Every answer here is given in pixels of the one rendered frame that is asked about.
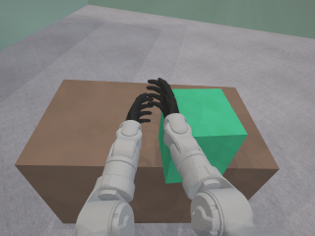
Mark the left robot forearm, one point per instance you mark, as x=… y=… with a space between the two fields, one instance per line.
x=117 y=180

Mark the right robot forearm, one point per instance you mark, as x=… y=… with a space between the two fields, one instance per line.
x=196 y=171

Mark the robot right upper arm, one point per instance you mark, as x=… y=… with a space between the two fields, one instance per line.
x=224 y=212

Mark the left robot hand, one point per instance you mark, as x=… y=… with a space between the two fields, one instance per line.
x=135 y=111

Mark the carton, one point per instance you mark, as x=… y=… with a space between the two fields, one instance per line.
x=215 y=126

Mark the right robot hand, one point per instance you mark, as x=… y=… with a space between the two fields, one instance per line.
x=168 y=104

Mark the pedestal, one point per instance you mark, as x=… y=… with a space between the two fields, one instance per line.
x=67 y=151

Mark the robot left upper arm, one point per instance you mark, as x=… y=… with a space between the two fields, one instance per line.
x=106 y=218

